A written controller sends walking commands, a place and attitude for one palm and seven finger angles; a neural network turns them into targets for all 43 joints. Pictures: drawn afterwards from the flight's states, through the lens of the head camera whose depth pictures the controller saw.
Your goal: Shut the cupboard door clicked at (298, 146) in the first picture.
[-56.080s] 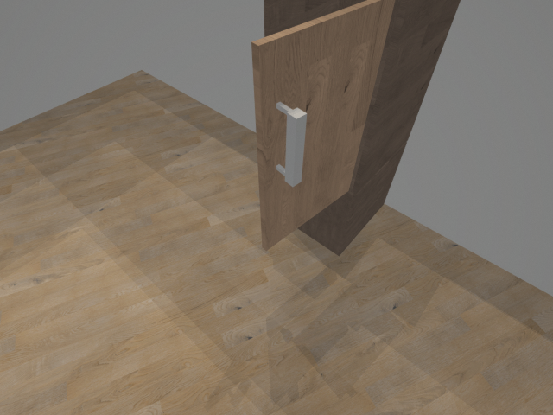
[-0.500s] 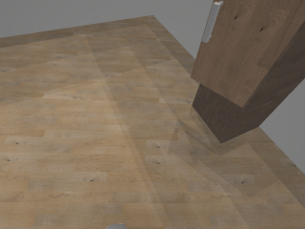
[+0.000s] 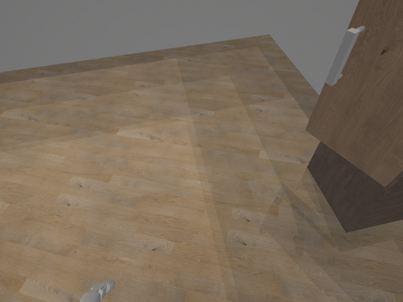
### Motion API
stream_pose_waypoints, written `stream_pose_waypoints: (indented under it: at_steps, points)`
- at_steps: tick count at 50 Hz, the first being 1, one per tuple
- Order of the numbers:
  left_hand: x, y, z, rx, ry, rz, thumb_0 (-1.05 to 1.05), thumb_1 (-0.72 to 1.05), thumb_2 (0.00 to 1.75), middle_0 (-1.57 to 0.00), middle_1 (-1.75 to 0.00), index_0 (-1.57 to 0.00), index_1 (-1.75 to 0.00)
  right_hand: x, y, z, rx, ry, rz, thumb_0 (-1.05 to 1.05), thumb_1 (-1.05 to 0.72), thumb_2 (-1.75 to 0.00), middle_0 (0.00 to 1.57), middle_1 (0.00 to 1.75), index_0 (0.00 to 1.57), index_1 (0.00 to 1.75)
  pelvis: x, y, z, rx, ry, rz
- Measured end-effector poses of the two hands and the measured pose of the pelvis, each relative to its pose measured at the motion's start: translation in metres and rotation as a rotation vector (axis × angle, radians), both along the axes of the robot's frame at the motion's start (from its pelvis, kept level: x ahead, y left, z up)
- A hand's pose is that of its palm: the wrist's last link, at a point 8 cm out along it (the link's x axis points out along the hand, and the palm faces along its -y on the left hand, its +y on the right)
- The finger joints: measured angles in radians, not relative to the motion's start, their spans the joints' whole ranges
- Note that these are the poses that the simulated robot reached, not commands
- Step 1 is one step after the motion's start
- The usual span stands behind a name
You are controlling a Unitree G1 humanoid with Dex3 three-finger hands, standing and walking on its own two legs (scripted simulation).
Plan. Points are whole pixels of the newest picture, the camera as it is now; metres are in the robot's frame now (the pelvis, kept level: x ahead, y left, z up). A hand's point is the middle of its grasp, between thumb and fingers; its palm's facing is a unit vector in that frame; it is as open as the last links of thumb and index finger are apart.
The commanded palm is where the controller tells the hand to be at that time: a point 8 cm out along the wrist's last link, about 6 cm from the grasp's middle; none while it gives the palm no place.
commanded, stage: walk to a spot facing it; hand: left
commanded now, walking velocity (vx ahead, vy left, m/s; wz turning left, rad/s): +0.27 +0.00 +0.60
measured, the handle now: (345, 56) +0.79 -0.44 +0.05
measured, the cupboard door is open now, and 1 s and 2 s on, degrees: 24 24 24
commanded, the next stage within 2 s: turn to face it in 0.30 s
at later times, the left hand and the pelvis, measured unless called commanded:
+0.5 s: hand out of the picture +0.05 +0.21 -0.19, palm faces +0.36 -0.90 -0.24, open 7.4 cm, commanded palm none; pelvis +0.17 +0.04 -0.02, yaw +17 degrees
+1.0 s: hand (123, 221) +0.35 +0.24 -0.17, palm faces +0.03 -0.97 -0.22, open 7.4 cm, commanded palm none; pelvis +0.26 +0.04 -0.01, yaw +1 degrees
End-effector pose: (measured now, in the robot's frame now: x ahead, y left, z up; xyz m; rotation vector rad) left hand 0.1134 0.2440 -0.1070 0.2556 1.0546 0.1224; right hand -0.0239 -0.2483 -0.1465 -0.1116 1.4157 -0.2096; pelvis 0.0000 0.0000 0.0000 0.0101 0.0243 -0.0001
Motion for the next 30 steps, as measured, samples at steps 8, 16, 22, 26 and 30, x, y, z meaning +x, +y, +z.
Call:
stream_pose_waypoints:
  at_steps: [8, 16, 22, 26, 30]
  points:
    - [-0.053, -0.022, -0.001, -0.029, 0.184, 0.206, 0.00, 0.92, 0.90, -0.20, -0.30, -0.20, -0.30, 0.139, -0.020, 0.016, 0.004, -0.115, 0.162, 0.00, -0.91, -0.90, 0.19, 0.30, 0.20, 0.30, 0.055, -0.013, 0.015, 0.025, 0.000, 0.117]
    - [-0.108, -0.036, -0.014, -0.087, 0.406, 0.409, 0.00, 0.91, 0.90, -0.20, -0.30, -0.20, -0.30, 0.297, 0.028, 0.018, 0.019, -0.217, 0.395, 0.00, -0.91, -0.90, 0.19, 0.30, 0.20, 0.30, 0.109, 0.000, 0.005, 0.014, -0.002, 0.233]
    - [-0.110, -0.015, -0.039, -0.135, 0.506, 0.506, 0.01, 0.91, 0.90, -0.20, -0.30, -0.21, -0.30, 0.396, 0.089, 0.014, 0.008, -0.366, 0.531, 0.00, -0.91, -0.90, 0.19, 0.30, 0.20, 0.30, 0.154, 0.034, -0.020, -0.026, -0.009, 0.293]
    - [-0.063, 0.016, -0.048, -0.106, 0.423, 0.507, 0.01, 0.91, 0.90, -0.20, -0.30, -0.20, -0.30, 0.412, 0.109, 0.023, -0.014, -0.372, 0.552, 0.00, -0.91, -0.90, 0.20, 0.30, 0.20, 0.30, 0.170, 0.044, -0.015, -0.014, -0.032, 0.287]
    - [0.000, 0.038, -0.043, -0.107, 0.306, 0.460, 0.01, 0.91, 0.90, -0.20, -0.30, -0.20, -0.30, 0.407, 0.120, 0.033, -0.014, -0.349, 0.520, 0.00, -0.91, -0.90, 0.20, 0.30, 0.20, 0.30, 0.186, 0.052, -0.003, -0.024, -0.044, 0.270]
